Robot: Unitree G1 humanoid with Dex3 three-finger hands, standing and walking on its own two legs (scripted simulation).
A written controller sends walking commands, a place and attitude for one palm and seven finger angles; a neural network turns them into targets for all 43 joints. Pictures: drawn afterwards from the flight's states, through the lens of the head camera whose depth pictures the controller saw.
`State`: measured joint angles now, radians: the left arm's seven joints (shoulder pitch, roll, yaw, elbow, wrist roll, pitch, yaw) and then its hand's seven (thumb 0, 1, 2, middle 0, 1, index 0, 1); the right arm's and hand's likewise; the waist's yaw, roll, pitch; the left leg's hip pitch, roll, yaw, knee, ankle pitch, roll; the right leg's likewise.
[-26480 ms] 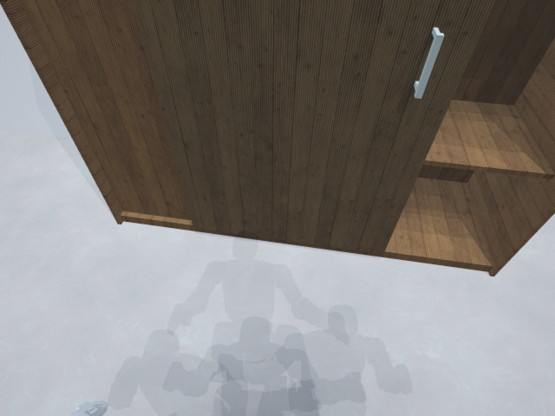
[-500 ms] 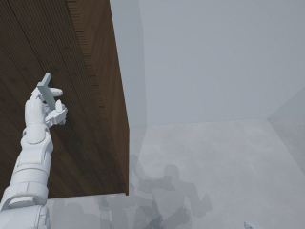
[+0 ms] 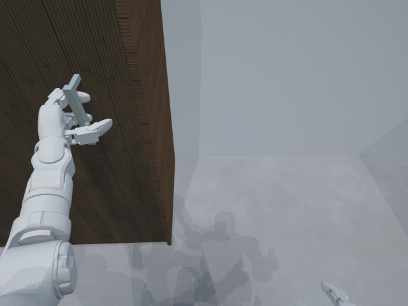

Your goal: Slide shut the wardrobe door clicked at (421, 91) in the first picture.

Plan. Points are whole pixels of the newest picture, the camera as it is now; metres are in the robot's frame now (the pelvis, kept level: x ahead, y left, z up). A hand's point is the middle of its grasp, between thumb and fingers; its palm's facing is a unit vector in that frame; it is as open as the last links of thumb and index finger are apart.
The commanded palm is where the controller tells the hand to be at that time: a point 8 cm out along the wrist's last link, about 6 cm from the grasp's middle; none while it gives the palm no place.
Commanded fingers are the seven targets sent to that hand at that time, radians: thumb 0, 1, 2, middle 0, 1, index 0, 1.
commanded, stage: loosen the grip on the handle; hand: left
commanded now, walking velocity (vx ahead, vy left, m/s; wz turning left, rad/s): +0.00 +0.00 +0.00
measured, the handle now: (84, 111) +0.48 +0.27 +0.12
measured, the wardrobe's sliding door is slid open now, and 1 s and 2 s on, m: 0.00 0.00 0.00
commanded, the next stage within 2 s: slip the hand off the handle in 0.32 s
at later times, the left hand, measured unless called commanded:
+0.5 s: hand (91, 124) +0.44 +0.24 +0.12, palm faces +0.34 -0.92 -0.20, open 14.4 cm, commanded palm +0.40 +0.29 +0.13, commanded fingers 0.00 -0.55 0.20 -0.25 -1.15 -0.25 -1.15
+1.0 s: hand (53, 126) +0.43 +0.32 +0.12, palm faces +0.36 -0.91 -0.20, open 14.5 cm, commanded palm +0.40 +0.36 +0.13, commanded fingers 0.00 -0.55 0.20 -0.25 -1.15 -0.25 -1.15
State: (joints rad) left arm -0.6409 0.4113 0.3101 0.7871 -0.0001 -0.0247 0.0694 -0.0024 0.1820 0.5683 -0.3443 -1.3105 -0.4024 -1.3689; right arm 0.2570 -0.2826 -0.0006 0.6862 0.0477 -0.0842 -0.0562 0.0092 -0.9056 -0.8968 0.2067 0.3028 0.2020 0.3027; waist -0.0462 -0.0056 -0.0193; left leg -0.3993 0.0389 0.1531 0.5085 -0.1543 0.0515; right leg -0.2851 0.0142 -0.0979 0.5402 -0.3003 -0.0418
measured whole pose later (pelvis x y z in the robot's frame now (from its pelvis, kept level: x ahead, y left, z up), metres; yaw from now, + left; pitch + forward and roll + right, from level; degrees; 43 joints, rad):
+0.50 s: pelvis +0.01 +0.01 +0.00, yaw +0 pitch +3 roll -1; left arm -0.61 0.36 0.26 0.73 0.01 -0.03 0.13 -0.01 -0.54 0.20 -0.26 -1.16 -0.30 -1.19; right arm 0.31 -0.25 0.02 0.73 0.04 -0.08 -0.06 0.01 -0.91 -0.90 0.21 0.30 0.20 0.30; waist -0.04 0.01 -0.03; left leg -0.42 0.03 0.15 0.55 -0.19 0.07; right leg -0.28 0.00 -0.10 0.55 -0.32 -0.02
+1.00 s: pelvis +0.02 +0.01 -0.01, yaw +2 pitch +6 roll -2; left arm -0.68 0.57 0.38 0.92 -0.02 -0.11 -0.08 -0.01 -0.55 0.20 -0.25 -1.15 -0.28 -1.17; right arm 0.34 -0.28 0.02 0.72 0.05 -0.05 -0.09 0.01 -0.91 -0.90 0.21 0.30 0.20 0.30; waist -0.05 0.00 -0.03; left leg -0.50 0.04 0.11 0.61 -0.22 0.06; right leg -0.34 0.02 -0.13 0.57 -0.34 -0.04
